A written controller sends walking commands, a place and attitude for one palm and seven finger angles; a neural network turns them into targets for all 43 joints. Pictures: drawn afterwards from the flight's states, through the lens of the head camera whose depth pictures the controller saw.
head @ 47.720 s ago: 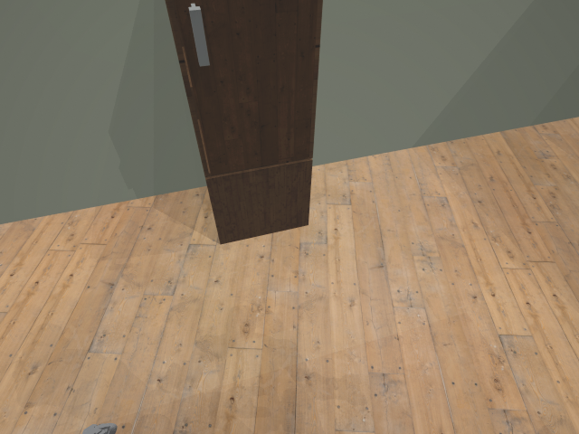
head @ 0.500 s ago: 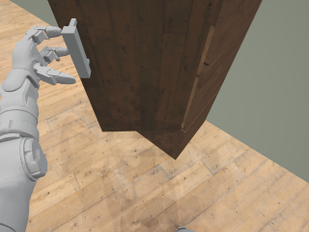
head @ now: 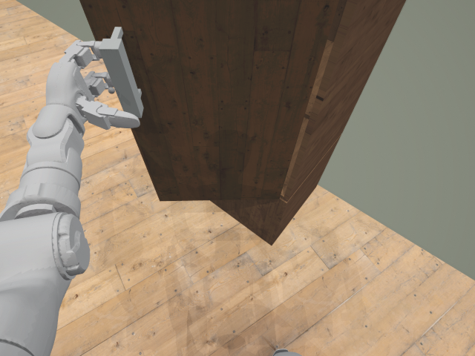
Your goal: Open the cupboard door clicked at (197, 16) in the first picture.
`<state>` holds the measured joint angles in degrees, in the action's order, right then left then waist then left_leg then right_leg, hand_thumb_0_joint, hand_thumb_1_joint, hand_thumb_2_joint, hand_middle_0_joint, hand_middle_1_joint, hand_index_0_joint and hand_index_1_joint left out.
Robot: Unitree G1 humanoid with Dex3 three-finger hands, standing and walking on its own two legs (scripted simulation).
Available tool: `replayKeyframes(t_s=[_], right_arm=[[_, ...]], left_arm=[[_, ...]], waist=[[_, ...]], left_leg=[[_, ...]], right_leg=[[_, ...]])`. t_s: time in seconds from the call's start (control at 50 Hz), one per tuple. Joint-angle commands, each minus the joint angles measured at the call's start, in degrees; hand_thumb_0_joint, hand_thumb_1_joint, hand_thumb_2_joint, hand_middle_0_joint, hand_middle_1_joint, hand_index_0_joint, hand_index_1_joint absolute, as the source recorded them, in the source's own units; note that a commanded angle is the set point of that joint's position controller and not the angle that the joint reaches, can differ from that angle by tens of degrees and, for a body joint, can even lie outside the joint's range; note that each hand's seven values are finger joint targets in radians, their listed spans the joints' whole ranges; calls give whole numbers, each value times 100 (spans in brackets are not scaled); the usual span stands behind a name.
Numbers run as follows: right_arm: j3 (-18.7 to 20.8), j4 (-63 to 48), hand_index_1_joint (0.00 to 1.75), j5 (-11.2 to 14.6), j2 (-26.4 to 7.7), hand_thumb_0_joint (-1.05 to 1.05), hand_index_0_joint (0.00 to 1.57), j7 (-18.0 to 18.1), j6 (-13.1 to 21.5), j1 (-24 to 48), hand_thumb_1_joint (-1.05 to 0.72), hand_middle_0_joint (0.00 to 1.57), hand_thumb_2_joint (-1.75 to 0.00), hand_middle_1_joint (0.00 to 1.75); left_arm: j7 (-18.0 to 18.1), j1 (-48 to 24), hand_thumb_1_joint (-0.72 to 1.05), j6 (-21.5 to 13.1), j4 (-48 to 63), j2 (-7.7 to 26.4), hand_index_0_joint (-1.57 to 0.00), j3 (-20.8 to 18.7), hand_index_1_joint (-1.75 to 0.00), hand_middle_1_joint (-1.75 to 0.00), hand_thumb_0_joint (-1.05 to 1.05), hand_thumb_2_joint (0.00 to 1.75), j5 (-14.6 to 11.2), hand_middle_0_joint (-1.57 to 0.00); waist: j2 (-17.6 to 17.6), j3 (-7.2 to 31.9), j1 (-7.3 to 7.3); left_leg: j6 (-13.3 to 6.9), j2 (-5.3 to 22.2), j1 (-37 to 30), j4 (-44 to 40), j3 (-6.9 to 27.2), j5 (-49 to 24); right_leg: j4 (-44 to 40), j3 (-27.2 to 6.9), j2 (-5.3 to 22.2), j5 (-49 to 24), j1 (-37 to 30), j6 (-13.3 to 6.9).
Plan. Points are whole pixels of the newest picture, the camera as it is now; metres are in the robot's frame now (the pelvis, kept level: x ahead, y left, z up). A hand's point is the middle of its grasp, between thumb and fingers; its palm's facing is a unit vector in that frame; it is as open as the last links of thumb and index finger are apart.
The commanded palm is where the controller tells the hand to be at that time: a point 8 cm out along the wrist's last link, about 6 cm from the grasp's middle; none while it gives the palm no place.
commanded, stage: slide the fingers in behind the handle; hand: left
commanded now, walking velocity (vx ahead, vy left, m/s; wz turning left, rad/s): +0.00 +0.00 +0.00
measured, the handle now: (126, 74) +0.55 +0.15 +0.16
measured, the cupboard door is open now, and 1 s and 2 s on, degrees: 40 41 40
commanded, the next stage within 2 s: close the thumb around the handle in 1.02 s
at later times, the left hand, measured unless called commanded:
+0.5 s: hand (135, 89) +0.50 +0.13 +0.16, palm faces -0.02 -1.00 +0.01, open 14.0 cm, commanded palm +0.47 +0.18 +0.16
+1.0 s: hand (136, 92) +0.50 +0.13 +0.16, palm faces -0.01 -1.00 +0.00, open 14.1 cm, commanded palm +0.48 +0.17 +0.16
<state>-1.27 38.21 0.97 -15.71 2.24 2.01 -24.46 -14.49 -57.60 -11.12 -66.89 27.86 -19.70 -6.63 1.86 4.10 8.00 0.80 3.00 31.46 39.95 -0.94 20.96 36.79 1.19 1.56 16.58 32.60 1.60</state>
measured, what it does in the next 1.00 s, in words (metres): stands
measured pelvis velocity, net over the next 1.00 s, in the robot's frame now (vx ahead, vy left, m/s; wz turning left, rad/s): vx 0.00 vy -0.01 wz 0.01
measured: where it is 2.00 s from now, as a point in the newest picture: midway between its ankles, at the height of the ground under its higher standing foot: outside the picture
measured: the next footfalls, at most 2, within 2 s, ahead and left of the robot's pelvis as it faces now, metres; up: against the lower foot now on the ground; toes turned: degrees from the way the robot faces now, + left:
none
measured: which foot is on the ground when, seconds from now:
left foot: down 0.00-1.00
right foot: down 0.00-1.00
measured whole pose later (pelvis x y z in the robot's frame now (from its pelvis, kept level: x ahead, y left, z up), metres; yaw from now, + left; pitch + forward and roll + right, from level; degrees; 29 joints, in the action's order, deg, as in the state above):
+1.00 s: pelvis +0.00 -0.01 +0.00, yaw +1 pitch +11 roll -1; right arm -0.5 39.7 0.8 -15.4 1.6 3.2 -22.5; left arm -8.0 -56.5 -12.1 -64.4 20.7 -15.4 -7.3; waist 2.2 3.9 6.3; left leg 1.3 2.7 29.2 39.0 -0.5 20.7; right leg 37.4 1.5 1.8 17.4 30.9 1.2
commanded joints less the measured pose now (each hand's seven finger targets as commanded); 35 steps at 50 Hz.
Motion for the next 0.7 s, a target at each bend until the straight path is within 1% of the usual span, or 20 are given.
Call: replayKeyframes(t_s=[0.0,0.12,0.14,0.18,0.2,0.24,0.26,0.3,0.32,0.34,0.38,0.42,0.46,0.48,0.5,0.56,0.58,0.62,0.64,0.68], right_arm=[[332,-300,30,-27,-967,0,20,62,210,-673,-90,20,-90,30],[315,-328,30,-32,-908,0,20,28,214,-592,-90,20,-90,30],[319,-324,30,-32,-910,0,20,21,208,-604,-90,20,-90,30],[321,-352,30,-26,-887,0,20,19,205,-556,-90,20,-90,30],[322,-330,30,-27,-884,0,20,22,201,-565,-90,20,-90,30],[323,-344,30,-26,-888,0,20,15,196,-547,-90,20,-90,30],[329,-365,30,-35,-898,0,20,29,189,-579,-90,20,-90,30],[327,-396,30,-24,-853,0,20,11,190,-502,-90,20,-90,30],[331,-383,30,-19,-833,0,20,4,194,-483,-90,20,-90,30],[339,-383,30,-27,-846,0,20,-5,190,-508,-90,20,-90,30],[336,-428,30,-15,-840,0,20,-1,175,-447,-90,20,-90,30],[331,-408,30,-7,-815,0,20,-4,165,-427,-90,20,-90,30],[343,-408,30,-10,-832,0,20,6,173,-434,-90,20,-90,30],[346,-392,30,-15,-829,0,20,-1,178,-433,-90,20,-90,30],[354,-423,30,-13,-807,0,20,-15,189,-403,-90,20,-90,30],[352,-374,30,-3,-794,0,20,-7,215,-411,-90,20,-90,30],[362,-334,30,-5,-823,0,20,-1,211,-422,-90,20,-90,30],[363,-322,30,-8,-809,0,20,-6,232,-392,-90,20,-90,30],[358,-295,30,-6,-817,0,20,-4,233,-403,-90,20,-90,30],[350,-282,30,-7,-827,0,20,10,244,-394,-90,20,-90,30]], left_arm=[[87,-3074,-50,-382,1348,1008,-30,-40,-120,-120,0,30,-64,-30],[190,-3041,-50,-407,1396,830,-30,51,-120,-120,0,30,-17,-30],[208,-2985,-50,-390,1343,837,-30,23,-120,-120,0,30,-19,-30],[230,-3002,-50,-422,1540,765,-30,62,-120,-120,0,30,-37,-30],[245,-2985,-50,-405,1453,724,-30,82,-120,-120,0,30,-41,-30],[270,-3019,-50,-386,1485,756,-30,59,-120,-120,0,30,-33,-30],[302,-2877,-50,-406,1441,906,-30,-112,-120,-120,0,30,-51,-30],[318,-2898,-50,-421,1662,767,-30,6,-120,-120,0,30,-20,-30],[324,-2846,-50,-416,1653,643,-30,85,-120,-120,0,30,-19,-30],[346,-2806,-50,-419,1681,684,-30,39,-120,-120,0,30,-22,-30],[388,-2663,-50,-424,1760,731,-30,-35,-120,-120,0,30,-46,-30],[440,-2737,-50,-354,1614,486,-30,161,-120,-120,0,30,-25,-30],[499,-2745,-50,-354,1657,497,-30,141,-120,-120,0,30,-20,-30],[518,-2771,-50,-376,1731,594,-30,83,-120,-120,0,30,20,-30],[509,-2705,-50,-373,1830,391,-30,216,-120,-120,0,30,9,-30],[491,-2806,-50,-377,1757,23,-30,495,-120,-120,0,30,-73,-30],[510,-2832,-50,-397,1763,221,-30,358,-120,-120,0,30,-55,-30],[518,-2870,-50,-389,1771,122,-30,421,-120,-120,0,30,-54,-30],[519,-2884,-50,-384,1716,165,-30,406,-120,-120,0,30,-40,-30],[524,-2915,-50,-422,1736,286,-30,315,-120,-120,0,30,-44,-30]], waist=[[224,2237,111],[246,2260,70],[137,2250,65],[326,2387,46],[123,2306,68],[125,2259,59],[-74,2319,-13],[247,2442,-25],[189,2346,-3],[48,2391,-30],[172,2441,-95],[-49,2109,-5],[-22,2173,-12],[102,2273,-51],[169,2423,-46],[-73,2164,76],[-42,2182,24],[60,2252,30],[-57,2205,39],[89,2235,14]], left_leg=[[-172,-192,-1414,-349,164,-1999],[-179,-230,-1336,-311,107,-2108],[-183,-234,-1271,-314,101,-2112],[-183,-239,-1402,-273,70,-2253],[-188,-230,-1340,-279,85,-2236],[-193,-249,-1206,-320,44,-2085],[-219,-259,-1174,-301,50,-2184],[-202,-270,-1291,-292,-1,-2267],[-202,-264,-1290,-285,-7,-2287],[-202,-260,-1270,-301,11,-2281],[-202,-275,-1265,-304,-28,-2290],[-213,-277,-1101,-372,-31,-2038],[-230,-289,-1149,-361,-62,-2025],[-212,-288,-1195,-366,-42,-2086],[-213,-291,-1315,-341,-59,-2178],[-226,-273,-1328,-354,-41,-2098],[-210,-269,-1284,-379,-13,-2064],[-209,-281,-1364,-374,-27,-2043],[-209,-286,-1287,-395,-17,-1933],[-212,-300,-1293,-393,-23,-1938]], right_leg=[[-217,167,-324,-1815,-799,-249],[-151,147,-316,-2046,-934,-252],[-145,153,-316,-2093,-997,-253],[-127,143,-313,-2211,-1011,-248],[-128,153,-316,-2226,-1027,-245],[-140,134,-307,-2213,-1116,-239],[-107,152,-315,-2308,-1267,-252],[-110,111,-299,-2427,-1264,-244],[-117,125,-302,-2451,-1234,-244],[-110,128,-311,-2463,-1304,-243],[-109,109,-305,-2507,-1390,-246],[-167,132,-307,-2359,-1309,-233],[-177,121,-296,-2354,-1351,-239],[-149,109,-290,-2399,-1377,-246],[-144,101,-296,-2479,-1377,-243],[-206,141,-307,-2380,-1259,-235],[-197,129,-304,-2343,-1281,-243],[-208,113,-305,-2338,-1260,-244],[-222,123,-298,-2263,-1271,-243],[-212,102,-286,-2271,-1300,-251]])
